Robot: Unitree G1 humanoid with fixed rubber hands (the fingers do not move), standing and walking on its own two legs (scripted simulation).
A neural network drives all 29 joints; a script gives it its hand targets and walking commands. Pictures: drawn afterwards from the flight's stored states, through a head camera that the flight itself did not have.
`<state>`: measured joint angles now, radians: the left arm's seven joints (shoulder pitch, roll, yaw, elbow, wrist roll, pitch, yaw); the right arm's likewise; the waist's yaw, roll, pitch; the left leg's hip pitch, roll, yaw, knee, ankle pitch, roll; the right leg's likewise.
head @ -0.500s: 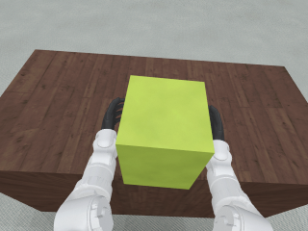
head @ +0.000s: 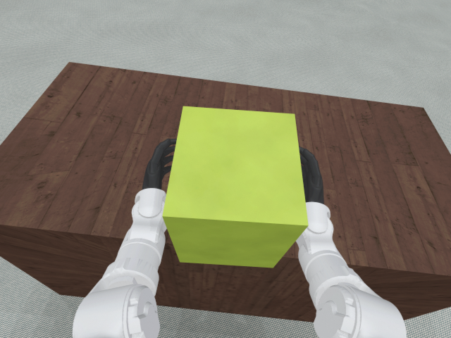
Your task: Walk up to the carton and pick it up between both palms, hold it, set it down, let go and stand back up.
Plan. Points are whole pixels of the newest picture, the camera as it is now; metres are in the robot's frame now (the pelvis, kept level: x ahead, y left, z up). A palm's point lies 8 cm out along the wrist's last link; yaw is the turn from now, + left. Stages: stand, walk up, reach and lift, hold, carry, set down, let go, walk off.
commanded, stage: reach and lift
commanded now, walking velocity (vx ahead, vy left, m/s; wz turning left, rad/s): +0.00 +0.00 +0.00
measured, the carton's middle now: (232, 194) +0.39 +0.01 +0.02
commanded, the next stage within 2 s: none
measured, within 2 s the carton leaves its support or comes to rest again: neither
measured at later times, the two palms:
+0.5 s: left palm (155, 159) +0.40 +0.15 +0.10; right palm (321, 177) +0.39 -0.14 +0.10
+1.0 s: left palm (142, 139) +0.39 +0.16 +0.16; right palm (330, 165) +0.37 -0.13 +0.16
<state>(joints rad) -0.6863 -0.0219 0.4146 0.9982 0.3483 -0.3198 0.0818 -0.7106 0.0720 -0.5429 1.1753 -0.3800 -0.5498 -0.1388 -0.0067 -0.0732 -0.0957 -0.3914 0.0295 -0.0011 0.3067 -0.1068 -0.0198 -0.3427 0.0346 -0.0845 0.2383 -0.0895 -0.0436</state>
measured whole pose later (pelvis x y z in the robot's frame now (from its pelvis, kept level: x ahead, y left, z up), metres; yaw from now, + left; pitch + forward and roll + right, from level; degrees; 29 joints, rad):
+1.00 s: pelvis +0.00 +0.02 +0.00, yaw +1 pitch -7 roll -1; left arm -0.65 -0.01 0.24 0.39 0.28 0.50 0.06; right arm -0.67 -0.01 -0.10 0.73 0.14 0.13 -0.17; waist -0.09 -0.09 0.02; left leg -0.06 0.01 0.00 0.37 -0.20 0.01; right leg 0.01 0.01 -0.08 0.27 -0.16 -0.01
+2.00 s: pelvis +0.00 +0.01 +0.00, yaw +1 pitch -7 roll -1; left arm -0.67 0.02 0.27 0.27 0.26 0.67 0.02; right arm -0.75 -0.03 -0.03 0.63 0.21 0.33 -0.23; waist -0.10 -0.06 -0.02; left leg -0.06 0.02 0.00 0.35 -0.18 0.00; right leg -0.01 0.02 -0.09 0.29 -0.17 -0.02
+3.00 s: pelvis -0.01 +0.01 +0.00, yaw +0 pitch -7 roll -1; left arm -0.74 0.02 0.31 0.26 0.27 0.77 0.02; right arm -0.85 -0.05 -0.05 0.66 0.23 0.42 -0.23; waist -0.07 -0.05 -0.04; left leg -0.06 0.02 0.00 0.35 -0.17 0.00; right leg -0.02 0.02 -0.08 0.30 -0.16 -0.03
